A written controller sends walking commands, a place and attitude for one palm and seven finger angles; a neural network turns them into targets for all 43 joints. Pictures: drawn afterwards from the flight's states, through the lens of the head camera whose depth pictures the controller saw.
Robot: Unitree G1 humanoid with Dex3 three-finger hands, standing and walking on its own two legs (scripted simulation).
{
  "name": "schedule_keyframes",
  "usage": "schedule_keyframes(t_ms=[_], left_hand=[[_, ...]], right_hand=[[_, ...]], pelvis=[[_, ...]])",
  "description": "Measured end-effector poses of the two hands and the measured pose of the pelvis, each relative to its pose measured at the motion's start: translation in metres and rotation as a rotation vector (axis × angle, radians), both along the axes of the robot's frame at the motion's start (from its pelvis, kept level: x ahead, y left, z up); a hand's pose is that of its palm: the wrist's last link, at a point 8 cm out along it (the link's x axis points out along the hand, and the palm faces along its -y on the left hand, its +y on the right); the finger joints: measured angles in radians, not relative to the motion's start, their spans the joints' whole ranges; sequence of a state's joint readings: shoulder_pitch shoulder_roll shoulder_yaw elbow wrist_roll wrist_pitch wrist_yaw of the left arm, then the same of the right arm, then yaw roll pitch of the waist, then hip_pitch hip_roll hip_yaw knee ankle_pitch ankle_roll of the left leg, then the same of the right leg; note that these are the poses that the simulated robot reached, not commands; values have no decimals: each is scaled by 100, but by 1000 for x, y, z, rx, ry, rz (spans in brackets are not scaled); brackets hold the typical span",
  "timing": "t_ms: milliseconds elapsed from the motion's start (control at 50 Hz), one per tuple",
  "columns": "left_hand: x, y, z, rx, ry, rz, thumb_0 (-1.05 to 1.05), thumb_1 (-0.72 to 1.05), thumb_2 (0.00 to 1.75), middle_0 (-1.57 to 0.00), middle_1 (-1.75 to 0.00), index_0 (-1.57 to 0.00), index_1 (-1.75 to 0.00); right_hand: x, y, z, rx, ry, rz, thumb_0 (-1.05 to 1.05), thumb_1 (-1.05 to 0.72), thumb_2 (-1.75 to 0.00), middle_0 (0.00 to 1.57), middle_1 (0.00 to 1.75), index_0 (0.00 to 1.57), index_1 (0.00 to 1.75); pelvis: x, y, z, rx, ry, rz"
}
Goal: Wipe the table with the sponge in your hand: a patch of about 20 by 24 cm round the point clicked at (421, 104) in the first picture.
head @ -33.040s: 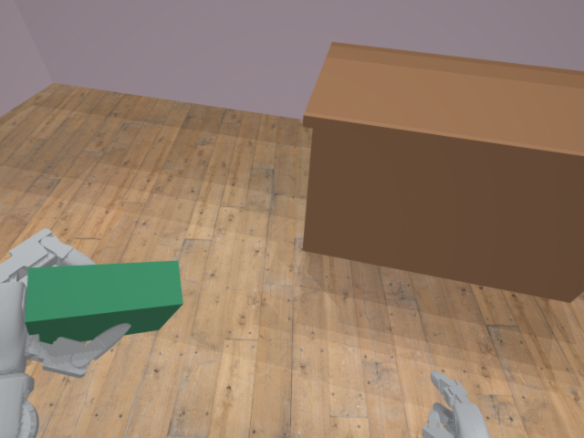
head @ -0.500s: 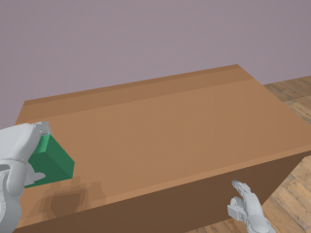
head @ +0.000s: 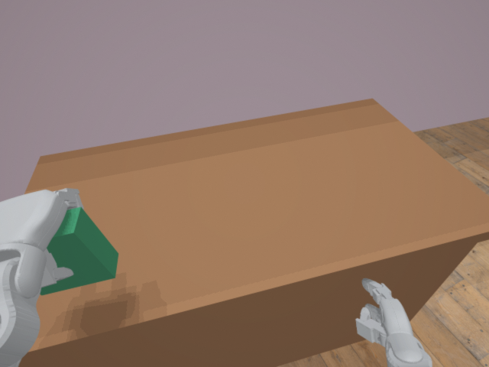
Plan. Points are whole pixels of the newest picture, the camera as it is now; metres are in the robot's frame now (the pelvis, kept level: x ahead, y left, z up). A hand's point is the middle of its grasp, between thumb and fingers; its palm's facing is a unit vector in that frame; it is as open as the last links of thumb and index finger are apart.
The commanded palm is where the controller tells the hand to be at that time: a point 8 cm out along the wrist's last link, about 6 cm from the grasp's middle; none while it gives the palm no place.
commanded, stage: bring the sponge back beside the body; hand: left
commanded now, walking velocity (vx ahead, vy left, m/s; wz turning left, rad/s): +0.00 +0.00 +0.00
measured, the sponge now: (68, 260) +0.20 +0.33 +0.09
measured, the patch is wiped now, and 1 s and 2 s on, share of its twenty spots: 0.95 0.95 0.95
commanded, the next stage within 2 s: step back with the hand held close in 1.40 s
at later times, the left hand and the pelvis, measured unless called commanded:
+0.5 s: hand (74, 250) +0.20 +0.29 +0.13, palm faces +0.08 -0.10 -0.99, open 9.3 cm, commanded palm +0.17 +0.29 +0.20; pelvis +0.00 +0.00 +0.00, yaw -1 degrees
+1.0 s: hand (93, 259) +0.20 +0.27 +0.12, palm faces +0.09 -0.12 -0.99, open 9.3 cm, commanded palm +0.16 +0.26 +0.18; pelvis +0.00 -0.01 +0.00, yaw -1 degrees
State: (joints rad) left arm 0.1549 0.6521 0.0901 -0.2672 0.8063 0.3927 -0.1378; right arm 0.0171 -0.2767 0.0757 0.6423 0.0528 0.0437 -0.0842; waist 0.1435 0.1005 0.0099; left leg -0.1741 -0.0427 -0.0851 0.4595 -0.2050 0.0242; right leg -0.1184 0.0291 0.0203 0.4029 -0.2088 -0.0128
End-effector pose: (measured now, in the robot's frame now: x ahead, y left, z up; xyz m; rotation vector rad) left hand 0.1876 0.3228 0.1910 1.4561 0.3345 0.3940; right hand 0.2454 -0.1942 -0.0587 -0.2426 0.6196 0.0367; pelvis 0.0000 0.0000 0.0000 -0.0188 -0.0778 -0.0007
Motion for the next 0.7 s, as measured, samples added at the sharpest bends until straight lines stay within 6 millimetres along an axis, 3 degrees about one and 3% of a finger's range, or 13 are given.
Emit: schedule_keyframes(t_ms=[200,360,540,700], left_hand=[[1,-18,0,8,-42,-72,-1,-48,105,-81,-139,-85,-145],[-3,-18,-3,-10,-45,-15,-1,-48,105,-81,-139,-85,-145],[-8,-35,-11,-17,-33,-60,-1,-48,105,-81,-139,-85,-145],[-8,-37,-13,-24,-45,-36,-1,-48,105,-81,-139,-85,-145]], right_hand=[[-1,0,1,14,-8,-4,1,-90,-90,20,30,20,30],[0,-3,1,24,-5,-2,1,-90,-90,20,30,21,31],[0,-3,2,22,-12,-2,1,-90,-90,20,30,21,30],[0,-4,3,36,-18,-2,1,-90,-90,20,30,20,30]], pelvis=[[3,-1,0,1,-7,-12],[3,-2,1,3,-3,-11],[2,-4,0,4,-12,-13],[1,-7,0,6,-15,-18]])
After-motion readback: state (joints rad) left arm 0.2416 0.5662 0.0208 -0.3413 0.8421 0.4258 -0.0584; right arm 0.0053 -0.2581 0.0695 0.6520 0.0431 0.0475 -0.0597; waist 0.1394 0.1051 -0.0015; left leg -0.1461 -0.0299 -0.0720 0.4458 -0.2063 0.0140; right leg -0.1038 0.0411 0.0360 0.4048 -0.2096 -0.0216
